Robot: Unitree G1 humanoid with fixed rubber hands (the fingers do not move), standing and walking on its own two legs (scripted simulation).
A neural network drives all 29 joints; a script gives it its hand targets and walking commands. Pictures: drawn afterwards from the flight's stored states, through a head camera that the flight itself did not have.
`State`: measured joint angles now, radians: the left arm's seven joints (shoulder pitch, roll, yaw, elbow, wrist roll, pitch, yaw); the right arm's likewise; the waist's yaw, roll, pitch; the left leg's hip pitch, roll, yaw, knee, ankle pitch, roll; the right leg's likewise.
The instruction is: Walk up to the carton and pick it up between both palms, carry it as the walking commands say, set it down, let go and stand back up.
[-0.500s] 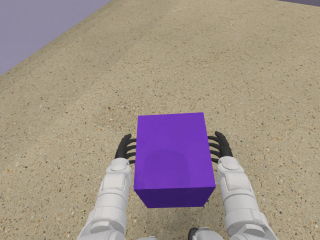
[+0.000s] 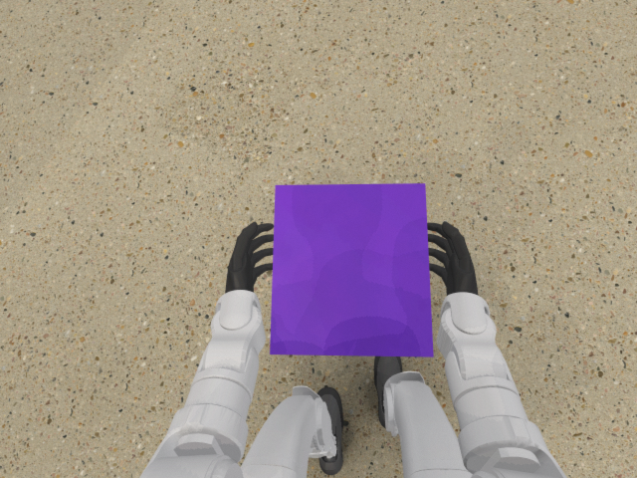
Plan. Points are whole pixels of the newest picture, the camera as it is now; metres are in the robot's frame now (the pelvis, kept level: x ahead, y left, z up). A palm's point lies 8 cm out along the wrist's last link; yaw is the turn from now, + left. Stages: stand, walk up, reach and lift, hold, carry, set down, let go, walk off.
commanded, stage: set down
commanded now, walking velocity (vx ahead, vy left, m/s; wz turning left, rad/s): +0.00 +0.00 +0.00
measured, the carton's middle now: (348, 276) +0.37 +0.00 -0.19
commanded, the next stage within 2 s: none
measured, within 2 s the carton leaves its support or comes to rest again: neither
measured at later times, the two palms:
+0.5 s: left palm (266, 283) +0.36 +0.13 -0.21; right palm (436, 281) +0.36 -0.13 -0.21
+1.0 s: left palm (275, 254) +0.42 +0.13 -0.27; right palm (425, 256) +0.42 -0.13 -0.28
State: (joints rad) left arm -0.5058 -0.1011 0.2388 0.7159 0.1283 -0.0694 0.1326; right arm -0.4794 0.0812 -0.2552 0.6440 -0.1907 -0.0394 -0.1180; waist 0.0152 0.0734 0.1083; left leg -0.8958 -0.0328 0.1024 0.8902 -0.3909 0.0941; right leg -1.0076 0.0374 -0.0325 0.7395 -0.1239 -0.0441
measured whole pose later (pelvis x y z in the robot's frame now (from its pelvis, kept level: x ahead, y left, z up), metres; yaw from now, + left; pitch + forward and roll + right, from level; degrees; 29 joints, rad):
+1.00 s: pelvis -0.06 -0.02 -0.15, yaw +4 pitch +34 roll +1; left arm -1.14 0.09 0.14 0.99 -0.03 0.09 0.28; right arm -1.04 -0.03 -0.28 0.81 -0.03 0.11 -0.34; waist 0.01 0.04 0.16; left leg -1.60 -0.04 0.10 1.54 -0.53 0.09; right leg -1.73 0.03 -0.03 1.38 -0.25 -0.05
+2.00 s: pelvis -0.08 -0.02 -0.30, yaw +7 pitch +36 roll +0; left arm -1.62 0.23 0.25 1.01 0.11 0.33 0.15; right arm -1.50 -0.08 -0.52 0.78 -0.19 0.30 -0.20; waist -0.04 0.04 0.32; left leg -2.08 -0.07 0.10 2.05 -0.62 0.09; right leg -2.20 0.03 -0.05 1.88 -0.32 -0.04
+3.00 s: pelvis -0.04 -0.02 -0.30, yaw +7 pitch +45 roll +0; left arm -1.63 0.26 0.36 1.03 0.19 0.21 -0.02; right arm -1.50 -0.09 -0.61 0.77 -0.24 0.21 -0.01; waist -0.05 0.04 0.23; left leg -2.15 -0.08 0.10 2.09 -0.72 0.10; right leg -2.30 0.03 -0.05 1.94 -0.42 -0.04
